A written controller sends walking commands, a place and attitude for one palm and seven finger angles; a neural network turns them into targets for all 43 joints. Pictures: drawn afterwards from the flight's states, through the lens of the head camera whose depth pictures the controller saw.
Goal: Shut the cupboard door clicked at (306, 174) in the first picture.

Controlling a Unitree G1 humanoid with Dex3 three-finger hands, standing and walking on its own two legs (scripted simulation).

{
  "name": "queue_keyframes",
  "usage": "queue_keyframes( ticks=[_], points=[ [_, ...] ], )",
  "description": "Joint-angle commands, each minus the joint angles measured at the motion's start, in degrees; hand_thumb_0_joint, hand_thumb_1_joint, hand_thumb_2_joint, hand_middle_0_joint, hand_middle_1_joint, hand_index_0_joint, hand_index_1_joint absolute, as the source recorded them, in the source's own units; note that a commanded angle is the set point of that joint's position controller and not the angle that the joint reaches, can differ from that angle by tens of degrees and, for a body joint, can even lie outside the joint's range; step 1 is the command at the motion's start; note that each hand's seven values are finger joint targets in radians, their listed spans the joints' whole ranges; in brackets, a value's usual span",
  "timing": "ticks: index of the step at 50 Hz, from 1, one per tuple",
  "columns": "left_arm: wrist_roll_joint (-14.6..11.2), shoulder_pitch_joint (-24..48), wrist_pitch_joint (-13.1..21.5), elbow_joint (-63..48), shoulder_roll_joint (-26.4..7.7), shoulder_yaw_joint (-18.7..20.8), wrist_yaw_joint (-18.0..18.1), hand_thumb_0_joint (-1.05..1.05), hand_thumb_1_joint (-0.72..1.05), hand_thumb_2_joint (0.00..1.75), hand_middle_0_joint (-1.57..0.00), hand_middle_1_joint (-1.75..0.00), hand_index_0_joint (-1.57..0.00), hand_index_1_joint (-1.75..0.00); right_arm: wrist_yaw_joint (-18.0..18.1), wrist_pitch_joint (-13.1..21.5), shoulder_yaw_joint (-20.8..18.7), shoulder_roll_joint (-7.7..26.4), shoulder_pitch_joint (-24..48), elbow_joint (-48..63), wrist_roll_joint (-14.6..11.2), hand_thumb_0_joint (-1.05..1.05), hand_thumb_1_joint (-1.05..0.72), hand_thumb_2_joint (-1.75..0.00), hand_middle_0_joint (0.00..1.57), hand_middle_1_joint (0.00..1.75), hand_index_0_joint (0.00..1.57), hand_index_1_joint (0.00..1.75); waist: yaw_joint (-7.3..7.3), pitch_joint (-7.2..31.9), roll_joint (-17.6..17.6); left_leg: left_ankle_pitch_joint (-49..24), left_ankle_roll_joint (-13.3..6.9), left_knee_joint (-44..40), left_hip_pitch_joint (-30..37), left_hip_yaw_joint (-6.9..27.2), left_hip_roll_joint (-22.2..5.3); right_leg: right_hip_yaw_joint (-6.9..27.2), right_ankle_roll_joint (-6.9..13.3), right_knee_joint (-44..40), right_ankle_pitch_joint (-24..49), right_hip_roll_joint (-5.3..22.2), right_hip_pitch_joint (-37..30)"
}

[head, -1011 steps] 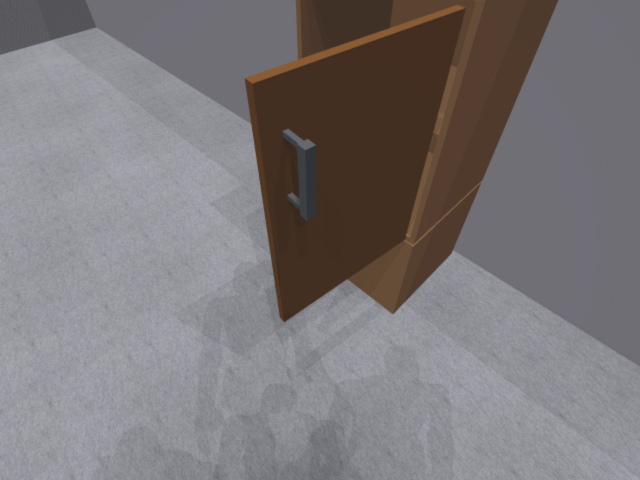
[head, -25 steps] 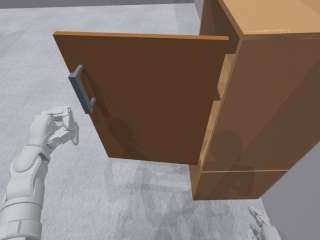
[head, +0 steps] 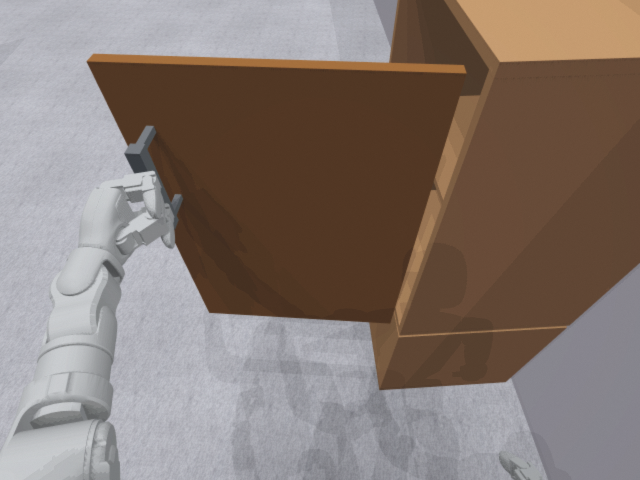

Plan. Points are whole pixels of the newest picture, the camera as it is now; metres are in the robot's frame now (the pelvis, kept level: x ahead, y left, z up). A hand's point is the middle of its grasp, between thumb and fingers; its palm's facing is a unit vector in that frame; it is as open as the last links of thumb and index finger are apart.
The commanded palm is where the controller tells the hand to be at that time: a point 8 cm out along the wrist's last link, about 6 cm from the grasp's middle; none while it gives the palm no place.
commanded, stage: bring the fist close to the handle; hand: left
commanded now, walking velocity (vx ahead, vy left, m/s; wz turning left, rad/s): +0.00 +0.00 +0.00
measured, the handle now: (159, 180) +0.48 +0.23 +0.11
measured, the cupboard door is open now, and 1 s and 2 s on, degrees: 83 72 59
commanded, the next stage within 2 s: push the door shut along its arc in 0.24 s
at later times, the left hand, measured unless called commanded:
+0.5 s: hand (161, 222) +0.40 +0.20 +0.11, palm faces -0.04 -1.00 -0.03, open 3.1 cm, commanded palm +0.39 +0.25 +0.11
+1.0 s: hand (190, 180) +0.47 +0.18 +0.12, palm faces -0.17 -0.98 -0.02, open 3.2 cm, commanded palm +0.46 +0.23 +0.11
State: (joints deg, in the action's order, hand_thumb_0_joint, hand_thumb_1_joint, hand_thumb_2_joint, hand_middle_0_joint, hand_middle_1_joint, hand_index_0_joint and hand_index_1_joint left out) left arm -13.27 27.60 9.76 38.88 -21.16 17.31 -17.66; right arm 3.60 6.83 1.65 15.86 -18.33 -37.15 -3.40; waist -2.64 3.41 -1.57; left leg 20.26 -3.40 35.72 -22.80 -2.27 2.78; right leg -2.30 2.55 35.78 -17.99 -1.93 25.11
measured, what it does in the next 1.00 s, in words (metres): stands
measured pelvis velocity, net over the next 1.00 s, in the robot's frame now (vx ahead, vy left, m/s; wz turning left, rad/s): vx -0.01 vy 0.00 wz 0.02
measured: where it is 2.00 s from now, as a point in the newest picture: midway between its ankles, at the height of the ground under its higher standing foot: outside the picture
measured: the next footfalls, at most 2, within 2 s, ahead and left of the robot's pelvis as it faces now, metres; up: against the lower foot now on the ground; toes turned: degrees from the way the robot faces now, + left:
none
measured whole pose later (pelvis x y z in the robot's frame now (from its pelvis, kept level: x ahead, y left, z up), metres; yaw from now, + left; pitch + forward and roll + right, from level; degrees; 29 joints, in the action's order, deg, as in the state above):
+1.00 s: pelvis -0.01 +0.00 -0.01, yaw +1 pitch +13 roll -1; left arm -10.3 52.9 14.7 67.2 -30.1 16.7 -25.5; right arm 3.5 4.4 2.0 17.8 -21.7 -40.2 -2.1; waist -8.0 2.6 -0.9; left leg 20.8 -3.7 40.8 -32.6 -1.4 2.9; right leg -3.5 2.4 39.5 -18.2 -1.6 33.9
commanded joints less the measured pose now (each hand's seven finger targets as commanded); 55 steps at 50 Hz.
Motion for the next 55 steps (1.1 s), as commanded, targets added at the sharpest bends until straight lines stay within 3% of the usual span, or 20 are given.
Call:
queue_keyframes(
  ticks=[1,6,7,9,12,14,18,24,27,31,32,34,35,39,40,43,45,49,54,55],
  points=[
    [-0.46,20.22,4.76,-12.12,-15.74,4.60,0.93,0.00,0.90,0.90,-1.30,-1.50,-1.30,-1.50,0.38,1.52,-3.25,7.95,0.37,7.11,-0.24,0.00,-0.90,-0.90,0.20,0.30,0.20,0.30,0.77,17.58,0.07,-23.68,1.76,-2.93,7.98,3.79,-3.17,1.85,-0.85,-2.68,21.50,2.10,-9.04],
    [-0.49,23.66,5.05,-14.32,-13.30,1.87,0.92,0.00,0.90,0.90,-1.30,-1.50,-1.30,-1.50,0.56,1.32,-3.26,7.65,0.68,7.20,-0.27,0.00,-0.90,-0.90,0.20,0.30,0.20,0.30,0.21,18.34,-3.38,-24.12,2.24,-3.40,11.48,4.77,-3.53,1.47,-0.55,-3.22,18.61,1.81,-6.95],
    [-0.68,24.58,5.15,-14.46,-12.28,0.86,0.78,0.00,0.90,0.90,-1.30,-1.50,-1.30,-1.50,0.59,1.39,-3.24,7.64,0.59,6.99,-0.23,0.00,-0.90,-0.90,0.20,0.30,0.20,0.30,-0.38,18.48,-2.93,-24.18,2.37,-3.39,12.15,4.92,-3.65,1.31,-0.61,-3.38,18.29,1.72,-6.42],
    [-1.03,22.42,5.46,-13.98,-13.82,2.51,0.86,0.00,0.90,0.90,-1.30,-1.50,-1.30,-1.50,0.78,1.23,-3.41,7.96,0.16,6.79,0.00,0.00,-0.90,-0.90,0.20,0.30,0.20,0.30,0.32,19.25,-0.80,-25.32,2.44,-3.50,12.28,5.12,-3.86,1.27,-0.55,-3.58,18.69,1.67,-7.75],
    [-1.23,22.40,4.96,-12.21,-10.90,0.66,0.78,0.00,0.90,0.90,-1.30,-1.50,-1.30,-1.50,0.62,1.22,-3.31,7.65,0.44,6.53,-0.26,0.00,-0.90,-0.90,0.20,0.30,0.20,0.30,-0.22,17.56,0.37,-24.99,2.68,-3.80,11.67,5.21,-3.82,0.91,-0.68,-3.62,18.72,1.65,-6.72],
    [-0.81,21.34,4.07,-9.21,-11.23,0.78,0.99,0.00,0.90,0.90,-1.30,-1.50,-1.30,-1.50,0.62,0.82,-3.24,8.02,0.25,6.36,-0.30,0.00,-0.90,-0.90,0.20,0.30,0.20,0.30,-0.21,14.88,0.90,-22.88,2.54,-4.04,10.32,5.16,-3.80,0.89,-0.62,-4.05,17.08,1.80,-5.74],
    [-0.10,23.23,3.89,-9.55,-10.71,-0.15,1.44,0.00,0.90,0.90,-1.30,-1.50,-1.30,-1.50,0.23,0.61,-2.98,7.79,1.02,7.00,-0.35,0.00,-0.90,-0.90,0.20,0.30,0.20,0.30,0.06,14.80,-0.75,-21.05,2.81,-4.47,10.08,5.52,-3.50,0.81,-0.27,-3.78,15.75,1.88,-5.29],
    [0.26,36.51,6.85,-7.66,-14.07,-0.33,0.08,0.00,0.90,0.90,-1.30,-1.50,-1.30,-1.50,1.02,0.28,-2.72,8.32,0.28,5.64,0.00,0.00,-0.90,-0.90,0.20,0.30,0.20,0.30,-2.52,16.57,-0.25,-18.65,2.14,-3.38,11.39,5.67,-3.56,1.58,-0.38,-3.55,14.37,1.87,-3.84],
    [0.24,38.73,7.46,-0.97,-15.86,0.85,-1.35,0.00,0.90,0.90,-1.30,-1.50,-1.30,-1.50,1.15,0.38,-2.37,8.67,-0.31,4.57,0.02,0.00,-0.90,-0.90,0.20,0.30,0.20,0.30,-2.80,16.31,0.05,-16.11,2.09,-3.26,9.61,5.99,-3.19,1.62,-0.20,-3.20,12.82,1.82,-3.10],
    [0.49,42.47,8.49,2.93,-16.61,-0.06,-3.86,0.00,0.90,0.90,-1.30,-1.50,-1.30,-1.50,1.09,0.52,-2.21,9.16,-1.24,4.10,0.06,0.00,-0.90,-0.90,0.20,0.30,0.20,0.30,-3.20,18.39,-3.61,-17.66,2.39,-2.19,10.03,6.27,-2.97,1.79,0.09,-2.18,13.93,2.06,-2.03],
    [0.48,43.54,8.55,4.29,-15.07,-1.62,-4.53,0.00,0.90,0.90,-1.30,-1.50,-1.30,-1.50,1.07,0.57,-2.21,9.23,-1.66,3.87,0.07,0.00,-0.90,-0.90,0.20,0.30,0.20,0.30,-3.95,18.15,-3.43,-18.41,2.46,-1.73,10.52,6.53,-3.10,1.56,0.09,-2.00,14.01,2.00,-0.66],
    [0.26,45.55,8.83,6.14,-14.80,-2.21,-5.44,0.00,0.90,0.90,-1.30,-1.50,-1.30,-1.50,1.03,0.55,-2.43,9.59,-2.74,3.36,0.30,0.00,-0.90,-0.90,0.20,0.30,0.20,0.30,-4.56,18.24,-2.74,-19.52,2.39,-0.99,10.43,6.65,-3.21,1.56,-0.07,-1.79,14.37,1.89,0.38],
    [0.06,45.53,8.86,7.68,-16.59,-0.52,-5.72,0.00,0.90,0.90,-1.30,-1.50,-1.30,-1.50,0.97,0.54,-2.52,10.02,-3.29,3.06,0.36,0.00,-0.90,-0.90,0.20,0.30,0.20,0.30,-4.54,18.30,-1.41,-19.35,2.30,-0.78,9.44,6.79,-3.17,1.61,-0.06,-1.62,14.83,1.77,0.11],
    [-0.21,48.46,8.57,12.06,-15.51,-1.89,-7.16,0.00,0.90,0.90,-1.30,-1.50,-1.30,-1.50,1.07,0.25,-2.77,10.57,-5.03,2.08,0.62,0.00,-0.90,-0.90,0.20,0.30,0.20,0.30,-6.02,18.70,0.62,-18.40,1.83,0.04,7.18,6.37,-3.10,1.69,-0.44,-1.18,14.91,1.77,1.04],
    [0.19,48.78,8.41,13.81,-18.53,0.37,-7.00,0.00,0.90,0.90,-1.30,-1.50,-1.30,-1.50,1.01,0.03,-2.80,11.04,-5.64,1.81,0.65,0.00,-0.90,-0.90,0.20,0.30,0.20,0.30,-5.86,17.75,2.56,-16.89,1.76,-0.04,4.77,6.61,-3.06,1.73,-0.47,-1.04,14.31,1.70,0.74],
    [1.20,51.91,8.76,13.34,-18.14,-0.81,-7.59,0.00,0.90,0.90,-1.30,-1.50,-1.30,-1.50,0.68,-0.02,-3.03,10.89,-6.64,1.88,0.86,0.00,-0.90,-0.90,0.20,0.30,0.20,0.30,-6.30,20.93,-1.30,-18.21,1.67,0.87,5.73,6.33,-2.74,2.14,-0.52,-0.33,15.33,1.81,1.17],
    [2.00,52.34,8.92,14.13,-20.62,0.36,-7.96,0.00,0.90,0.90,-1.30,-1.50,-1.30,-1.50,0.68,-0.69,-3.11,11.24,-7.60,1.67,0.99,0.00,-0.90,-0.90,0.20,0.30,0.20,0.30,-6.33,22.06,-2.37,-20.00,1.76,1.62,6.10,6.59,-2.97,2.14,-0.40,0.23,16.25,1.63,1.57],
    [2.11,56.09,8.34,17.14,-21.87,0.68,-9.06,0.00,0.90,0.90,-1.30,-1.50,-1.30,-1.50,0.80,-1.36,-3.09,11.48,-9.49,1.09,1.17,0.00,-0.90,-0.90,0.20,0.30,0.20,0.30,-7.64,21.80,-1.07,-18.72,1.14,2.48,3.11,6.15,-2.86,2.40,-0.63,0.31,16.63,1.43,1.50],
    [2.30,58.61,7.84,18.67,-23.51,1.34,-10.60,0.00,0.90,0.90,-1.30,-1.50,-1.30,-1.50,0.94,-1.77,-3.13,11.85,-11.08,0.91,1.49,0.00,-0.90,-0.90,0.20,0.30,0.20,0.30,-8.06,24.44,-3.52,-20.55,1.07,3.96,3.53,6.19,-2.79,2.55,-0.57,1.03,18.22,1.00,2.40],
    [2.70,58.14,7.79,18.78,-25.92,3.18,-10.84,0.00,0.90,0.90,-1.30,-1.50,-1.30,-1.50,0.87,-1.95,-3.27,12.19,-11.53,0.97,1.58,0.00,-0.90,-0.90,0.20,0.30,0.20,0.30,-7.88,25.39,-3.17,-20.60,1.10,4.20,3.61,6.18,-2.92,2.73,-0.76,0.93,18.43,0.84,2.29]
  ],
)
